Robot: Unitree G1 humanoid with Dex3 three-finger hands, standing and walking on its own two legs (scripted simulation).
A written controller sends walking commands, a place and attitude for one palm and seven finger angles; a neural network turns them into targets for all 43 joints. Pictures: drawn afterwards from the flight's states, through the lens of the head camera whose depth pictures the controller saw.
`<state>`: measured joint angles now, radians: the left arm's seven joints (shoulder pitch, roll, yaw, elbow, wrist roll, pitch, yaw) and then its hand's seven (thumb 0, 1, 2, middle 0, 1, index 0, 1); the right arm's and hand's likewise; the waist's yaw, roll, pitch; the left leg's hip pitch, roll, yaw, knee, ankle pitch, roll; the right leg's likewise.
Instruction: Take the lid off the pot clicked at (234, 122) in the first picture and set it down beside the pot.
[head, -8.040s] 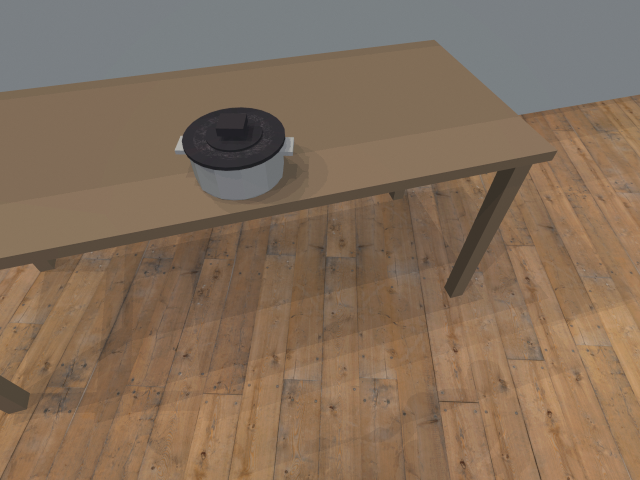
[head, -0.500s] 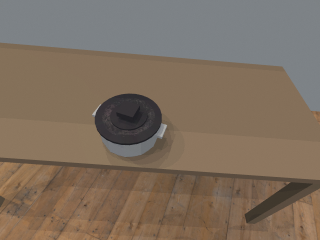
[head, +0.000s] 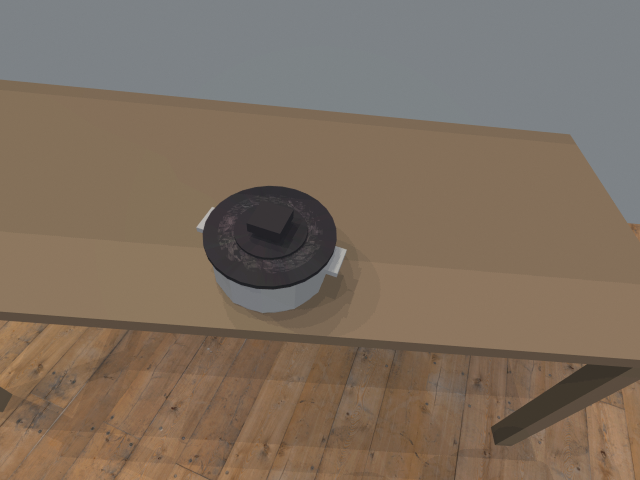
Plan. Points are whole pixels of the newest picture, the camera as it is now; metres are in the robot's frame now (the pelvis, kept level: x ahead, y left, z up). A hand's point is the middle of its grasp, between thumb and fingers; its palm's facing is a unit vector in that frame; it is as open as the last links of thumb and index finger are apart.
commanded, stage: look again from close up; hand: left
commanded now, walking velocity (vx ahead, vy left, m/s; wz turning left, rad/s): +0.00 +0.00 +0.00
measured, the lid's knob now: (270, 220) +0.47 +0.11 +0.03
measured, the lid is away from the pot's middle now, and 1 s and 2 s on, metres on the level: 0.00 0.00 0.00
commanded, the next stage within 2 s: lift the closed hand beside the body in 1.06 s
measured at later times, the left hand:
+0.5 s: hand out of the picture +0.03 +0.14 -0.17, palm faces +0.02 -0.97 -0.24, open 7.4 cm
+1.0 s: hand out of the picture +0.02 +0.11 -0.17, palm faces +0.02 -0.98 -0.20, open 7.4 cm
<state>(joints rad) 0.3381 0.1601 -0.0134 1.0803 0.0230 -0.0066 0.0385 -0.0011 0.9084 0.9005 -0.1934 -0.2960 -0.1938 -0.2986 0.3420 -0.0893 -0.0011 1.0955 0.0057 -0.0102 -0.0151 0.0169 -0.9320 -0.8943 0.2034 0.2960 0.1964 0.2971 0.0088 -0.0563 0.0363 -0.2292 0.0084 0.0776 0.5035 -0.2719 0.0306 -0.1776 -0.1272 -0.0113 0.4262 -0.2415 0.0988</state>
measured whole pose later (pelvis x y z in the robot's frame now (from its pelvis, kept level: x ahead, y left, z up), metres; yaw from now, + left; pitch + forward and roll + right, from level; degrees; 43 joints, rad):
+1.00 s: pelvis +0.01 -0.06 +0.00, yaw +1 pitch +0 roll +0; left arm 0.27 0.17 -0.01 1.06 0.02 -0.01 0.03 0.00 0.91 0.90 -0.20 -0.30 -0.20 -0.30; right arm 0.27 -0.15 0.00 1.09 -0.01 0.00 -0.02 0.01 -0.91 -0.89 0.20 0.30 0.19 0.30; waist 0.00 0.00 0.06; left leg -0.20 0.08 0.02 0.48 -0.27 -0.06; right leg -0.19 -0.03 -0.01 0.51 -0.32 0.02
